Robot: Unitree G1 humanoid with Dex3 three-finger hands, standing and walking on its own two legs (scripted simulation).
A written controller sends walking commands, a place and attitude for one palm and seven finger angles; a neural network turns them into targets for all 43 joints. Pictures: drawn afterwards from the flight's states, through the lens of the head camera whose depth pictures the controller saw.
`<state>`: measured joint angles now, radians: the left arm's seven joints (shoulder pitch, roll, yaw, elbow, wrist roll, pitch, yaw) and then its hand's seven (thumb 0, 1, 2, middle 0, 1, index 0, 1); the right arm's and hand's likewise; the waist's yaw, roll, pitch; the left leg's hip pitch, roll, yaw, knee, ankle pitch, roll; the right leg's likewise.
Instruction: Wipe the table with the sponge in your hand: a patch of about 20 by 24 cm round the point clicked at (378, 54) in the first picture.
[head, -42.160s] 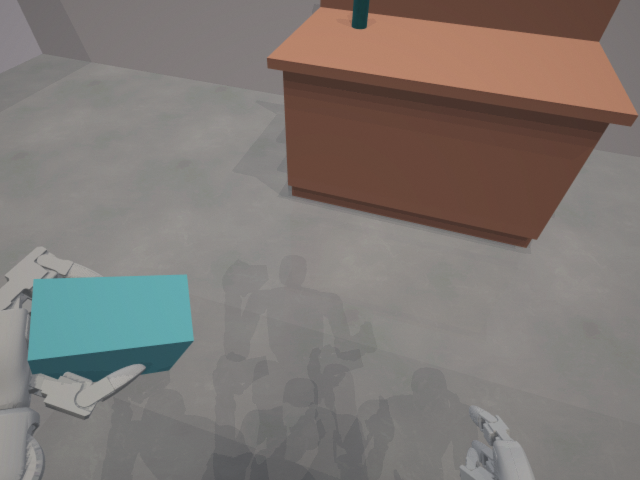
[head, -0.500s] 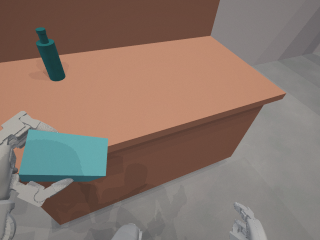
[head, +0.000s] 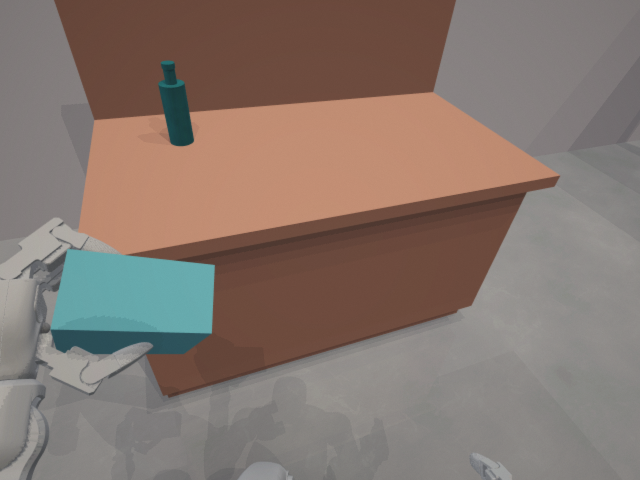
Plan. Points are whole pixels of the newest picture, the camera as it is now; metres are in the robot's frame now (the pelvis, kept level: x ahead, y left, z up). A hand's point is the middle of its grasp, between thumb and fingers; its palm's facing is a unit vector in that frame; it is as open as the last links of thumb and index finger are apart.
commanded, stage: stop stepping back and stand still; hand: left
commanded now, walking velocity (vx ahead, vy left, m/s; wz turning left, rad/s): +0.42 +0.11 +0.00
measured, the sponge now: (156, 311) +0.23 +0.19 +0.17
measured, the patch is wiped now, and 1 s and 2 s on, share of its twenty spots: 0.95 0.95 0.95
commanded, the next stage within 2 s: stand and wait in 1.14 s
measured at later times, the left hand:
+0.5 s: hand (22, 458) +0.08 +0.22 +0.19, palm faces +0.36 -0.85 -0.38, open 10.6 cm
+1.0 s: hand out of the picture +0.02 +0.22 +0.18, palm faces +0.36 -0.87 -0.33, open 10.6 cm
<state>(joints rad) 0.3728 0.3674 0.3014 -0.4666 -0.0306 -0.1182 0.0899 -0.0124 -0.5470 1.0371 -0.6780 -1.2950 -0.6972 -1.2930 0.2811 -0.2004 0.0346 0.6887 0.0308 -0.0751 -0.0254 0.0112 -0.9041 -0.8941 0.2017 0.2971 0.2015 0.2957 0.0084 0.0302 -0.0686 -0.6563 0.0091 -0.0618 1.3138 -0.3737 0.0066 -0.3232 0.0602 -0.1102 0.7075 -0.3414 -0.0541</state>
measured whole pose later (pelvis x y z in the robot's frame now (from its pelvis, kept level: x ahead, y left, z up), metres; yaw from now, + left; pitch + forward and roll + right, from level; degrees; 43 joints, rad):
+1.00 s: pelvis -0.19 -0.01 +0.00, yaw +0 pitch -2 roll -3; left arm 0.44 0.37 0.32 -0.49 -0.05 -0.12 0.10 -0.01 -0.55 1.04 -0.68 -1.30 -0.70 -1.29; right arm 0.27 -0.21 0.02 0.69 0.04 -0.09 -0.04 0.01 -0.90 -0.89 0.20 0.30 0.20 0.30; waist -0.02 0.03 -0.04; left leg -0.44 0.01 -0.02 1.04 -0.46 0.04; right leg -0.36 0.02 -0.12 0.67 -0.28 -0.04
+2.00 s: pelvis -0.17 +0.02 +0.03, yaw +0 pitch -1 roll -1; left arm 0.46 0.34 0.28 -0.43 -0.05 -0.12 0.16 -0.01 -0.55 1.04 -0.68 -1.30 -0.70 -1.30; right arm 0.19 -0.20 0.03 0.61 0.01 -0.08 -0.08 0.01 -0.90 -0.89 0.20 0.30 0.20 0.30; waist 0.01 -0.01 -0.04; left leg -0.21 -0.03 0.02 0.47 -0.26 0.05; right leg -0.23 0.00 -0.02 0.41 -0.17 0.01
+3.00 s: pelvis -0.17 +0.01 +0.03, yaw +0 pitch -1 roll -1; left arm 0.47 0.34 0.28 -0.42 -0.04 -0.12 0.16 -0.01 -0.55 1.04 -0.68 -1.30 -0.70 -1.30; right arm 0.20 -0.21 0.03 0.62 0.01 -0.07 -0.08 0.01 -0.91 -0.89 0.20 0.30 0.20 0.30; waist 0.00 0.01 -0.05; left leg -0.20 -0.03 0.02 0.45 -0.24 0.04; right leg -0.22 0.00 -0.02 0.39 -0.16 0.01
